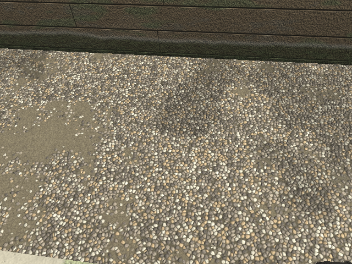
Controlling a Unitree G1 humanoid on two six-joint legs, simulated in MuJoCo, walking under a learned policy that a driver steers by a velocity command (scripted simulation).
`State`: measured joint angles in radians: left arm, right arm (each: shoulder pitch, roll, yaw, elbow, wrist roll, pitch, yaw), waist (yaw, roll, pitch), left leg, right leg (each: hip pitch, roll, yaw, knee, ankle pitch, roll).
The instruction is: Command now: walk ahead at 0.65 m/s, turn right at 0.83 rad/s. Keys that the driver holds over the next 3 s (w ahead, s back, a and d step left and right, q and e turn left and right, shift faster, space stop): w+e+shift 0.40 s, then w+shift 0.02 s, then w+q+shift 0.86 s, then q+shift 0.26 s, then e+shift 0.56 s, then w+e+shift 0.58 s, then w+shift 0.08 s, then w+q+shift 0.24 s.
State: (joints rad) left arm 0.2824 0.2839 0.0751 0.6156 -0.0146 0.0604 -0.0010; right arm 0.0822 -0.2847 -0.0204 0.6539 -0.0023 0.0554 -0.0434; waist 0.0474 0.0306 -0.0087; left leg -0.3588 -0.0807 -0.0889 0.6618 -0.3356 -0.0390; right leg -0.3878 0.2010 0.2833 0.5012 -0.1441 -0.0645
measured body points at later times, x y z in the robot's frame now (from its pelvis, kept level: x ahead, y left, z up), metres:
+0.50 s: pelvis +0.09 -0.07 -0.04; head +0.13 -0.09 +0.40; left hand +0.39 +0.05 -0.12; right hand +0.01 -0.35 -0.16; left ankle +0.02 +0.11 -0.66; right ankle +0.14 -0.18 -0.74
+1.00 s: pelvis +0.12 -0.11 -0.04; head +0.16 -0.09 +0.41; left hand +0.37 +0.08 -0.12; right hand +0.27 -0.38 -0.11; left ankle +0.18 -0.03 -0.74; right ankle +0.12 -0.21 -0.70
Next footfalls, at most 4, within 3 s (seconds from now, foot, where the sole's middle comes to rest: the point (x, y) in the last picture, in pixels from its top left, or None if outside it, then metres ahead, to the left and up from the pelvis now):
0.04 left None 0.02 0.10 -0.77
0.44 right None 0.18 -0.20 -0.77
0.86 left None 0.22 -0.04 -0.77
1.46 left None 0.17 0.07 -0.77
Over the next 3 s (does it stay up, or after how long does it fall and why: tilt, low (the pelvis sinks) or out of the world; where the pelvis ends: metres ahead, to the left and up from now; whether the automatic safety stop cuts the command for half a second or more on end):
stays up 0.14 -0.05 -0.03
